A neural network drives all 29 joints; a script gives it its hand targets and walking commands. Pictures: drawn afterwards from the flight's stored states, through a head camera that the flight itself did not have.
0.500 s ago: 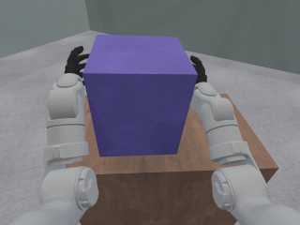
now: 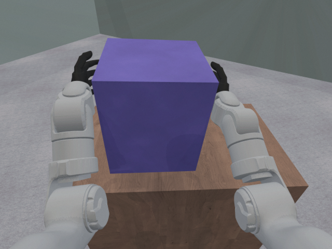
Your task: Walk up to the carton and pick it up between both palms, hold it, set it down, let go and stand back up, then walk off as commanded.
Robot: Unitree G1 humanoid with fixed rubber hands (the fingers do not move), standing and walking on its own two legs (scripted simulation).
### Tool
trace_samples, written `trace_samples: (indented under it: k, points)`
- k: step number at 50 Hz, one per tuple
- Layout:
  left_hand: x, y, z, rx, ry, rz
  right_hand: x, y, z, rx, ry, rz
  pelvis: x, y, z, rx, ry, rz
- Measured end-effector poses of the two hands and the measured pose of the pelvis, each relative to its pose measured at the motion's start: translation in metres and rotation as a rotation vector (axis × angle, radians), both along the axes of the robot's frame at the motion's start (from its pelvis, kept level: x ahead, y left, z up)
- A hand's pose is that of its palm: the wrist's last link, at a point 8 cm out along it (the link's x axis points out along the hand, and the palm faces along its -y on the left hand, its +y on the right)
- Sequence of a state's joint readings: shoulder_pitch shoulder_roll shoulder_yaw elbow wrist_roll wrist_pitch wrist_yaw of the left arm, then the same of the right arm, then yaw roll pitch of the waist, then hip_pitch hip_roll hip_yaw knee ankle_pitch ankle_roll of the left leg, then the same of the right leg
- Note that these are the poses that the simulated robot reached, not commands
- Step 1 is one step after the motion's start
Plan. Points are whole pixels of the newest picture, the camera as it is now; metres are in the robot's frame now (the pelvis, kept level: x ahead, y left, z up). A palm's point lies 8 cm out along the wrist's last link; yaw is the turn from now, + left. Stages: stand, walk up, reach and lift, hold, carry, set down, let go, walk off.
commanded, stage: hold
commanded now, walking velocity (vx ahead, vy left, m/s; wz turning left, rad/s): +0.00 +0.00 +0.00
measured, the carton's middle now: (153, 107) +0.38 +0.00 +0.21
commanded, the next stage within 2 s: none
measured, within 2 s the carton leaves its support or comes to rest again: neither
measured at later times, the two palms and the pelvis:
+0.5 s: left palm (82, 87) +0.37 +0.15 +0.27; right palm (219, 95) +0.37 -0.15 +0.24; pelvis +0.00 +0.00 +0.00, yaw +0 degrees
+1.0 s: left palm (81, 87) +0.37 +0.15 +0.27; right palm (219, 95) +0.37 -0.15 +0.24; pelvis +0.00 +0.00 +0.00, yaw +0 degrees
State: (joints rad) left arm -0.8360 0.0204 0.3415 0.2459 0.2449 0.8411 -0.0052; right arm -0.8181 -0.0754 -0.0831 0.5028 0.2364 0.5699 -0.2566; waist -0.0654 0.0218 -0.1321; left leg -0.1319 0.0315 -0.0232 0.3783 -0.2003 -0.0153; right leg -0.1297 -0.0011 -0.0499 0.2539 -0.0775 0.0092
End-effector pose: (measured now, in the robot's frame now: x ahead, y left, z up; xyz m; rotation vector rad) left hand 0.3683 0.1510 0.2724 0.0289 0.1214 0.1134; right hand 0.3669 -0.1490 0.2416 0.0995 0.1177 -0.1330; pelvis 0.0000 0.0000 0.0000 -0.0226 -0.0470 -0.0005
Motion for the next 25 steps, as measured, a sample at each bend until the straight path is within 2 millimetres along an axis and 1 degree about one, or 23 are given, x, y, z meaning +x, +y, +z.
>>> trace_samples:
  k: [25]
  points:
    - [-0.0007, 0.0, 0.0006, 0.0, -0.002, 0.0, -0.0004, 0.0001, 0.0004, 0.0, 0.0, 0.0, -0.0002, -0.0002, 0.0, 0.0, -0.001, 0.001]
